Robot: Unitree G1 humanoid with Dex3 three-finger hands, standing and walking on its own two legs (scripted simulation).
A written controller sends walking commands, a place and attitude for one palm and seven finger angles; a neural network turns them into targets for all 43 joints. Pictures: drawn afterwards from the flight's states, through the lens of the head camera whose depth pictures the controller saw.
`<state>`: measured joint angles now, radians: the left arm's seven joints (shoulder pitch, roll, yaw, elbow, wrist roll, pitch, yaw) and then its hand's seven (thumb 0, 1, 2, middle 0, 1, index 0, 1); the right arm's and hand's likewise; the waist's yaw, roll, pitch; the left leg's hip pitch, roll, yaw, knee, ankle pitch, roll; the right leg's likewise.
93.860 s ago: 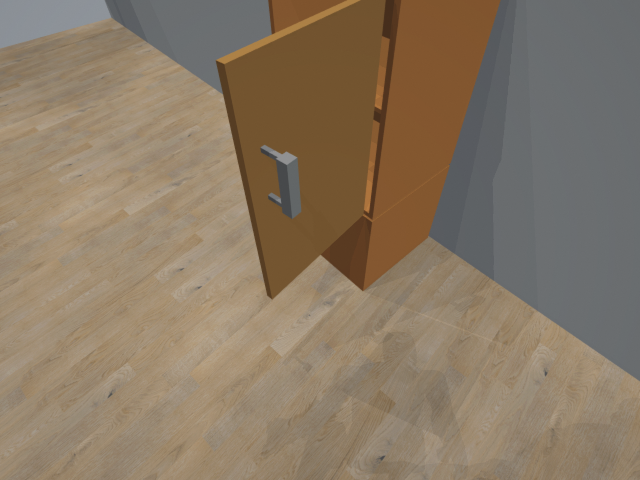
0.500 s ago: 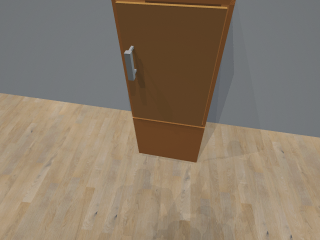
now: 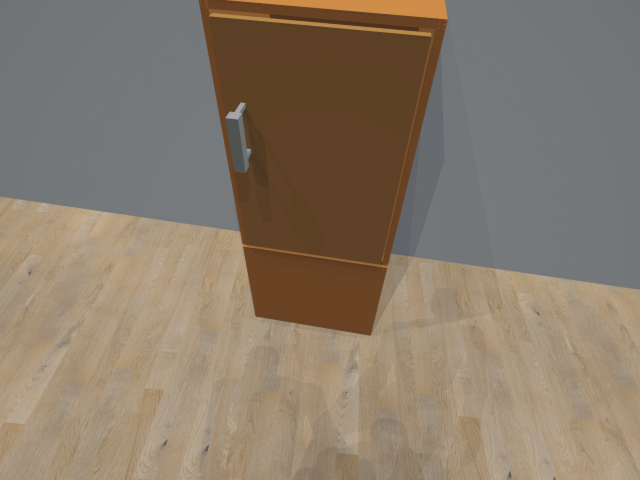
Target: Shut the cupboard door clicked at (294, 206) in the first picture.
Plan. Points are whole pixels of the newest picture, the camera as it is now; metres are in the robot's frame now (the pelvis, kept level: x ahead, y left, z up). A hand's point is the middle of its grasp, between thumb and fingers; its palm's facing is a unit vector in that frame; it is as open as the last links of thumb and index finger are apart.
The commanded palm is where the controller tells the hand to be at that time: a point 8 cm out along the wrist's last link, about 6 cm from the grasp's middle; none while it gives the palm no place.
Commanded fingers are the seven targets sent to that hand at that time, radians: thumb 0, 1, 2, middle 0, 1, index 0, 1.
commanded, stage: look to check the result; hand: left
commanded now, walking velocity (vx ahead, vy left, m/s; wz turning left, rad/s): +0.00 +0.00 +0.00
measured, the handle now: (241, 137) +0.74 +0.20 +0.03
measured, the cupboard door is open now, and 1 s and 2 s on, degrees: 0 0 0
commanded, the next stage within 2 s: stand and wait in 0.56 s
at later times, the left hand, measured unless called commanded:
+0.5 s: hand out of the picture -0.04 +0.16 -0.18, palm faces +0.06 -0.98 -0.17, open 7.4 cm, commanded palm none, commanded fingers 0.00 0.90 0.90 -0.20 -0.30 -0.20 -0.30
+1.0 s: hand out of the picture -0.03 +0.16 -0.18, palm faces +0.05 -0.98 -0.19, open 7.4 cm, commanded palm none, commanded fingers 0.00 0.90 0.90 -0.20 -0.30 -0.20 -0.30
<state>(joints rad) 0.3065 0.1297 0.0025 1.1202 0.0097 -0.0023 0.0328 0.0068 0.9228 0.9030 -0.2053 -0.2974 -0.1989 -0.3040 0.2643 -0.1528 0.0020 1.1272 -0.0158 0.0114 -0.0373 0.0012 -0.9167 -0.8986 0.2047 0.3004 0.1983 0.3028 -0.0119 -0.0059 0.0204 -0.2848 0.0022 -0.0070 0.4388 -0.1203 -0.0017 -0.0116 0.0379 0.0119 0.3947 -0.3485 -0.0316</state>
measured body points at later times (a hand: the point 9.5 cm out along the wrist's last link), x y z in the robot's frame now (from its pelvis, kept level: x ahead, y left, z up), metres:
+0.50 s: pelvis +0.01 +0.00 +0.00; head +0.01 +0.00 +0.45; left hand -0.04 +0.21 -0.16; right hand +0.01 -0.22 -0.16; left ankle +0.07 +0.12 -0.74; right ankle -0.08 -0.10 -0.74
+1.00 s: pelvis +0.01 +0.00 +0.00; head +0.02 +0.00 +0.45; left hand -0.03 +0.21 -0.16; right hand +0.01 -0.22 -0.16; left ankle +0.07 +0.12 -0.74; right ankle -0.08 -0.10 -0.74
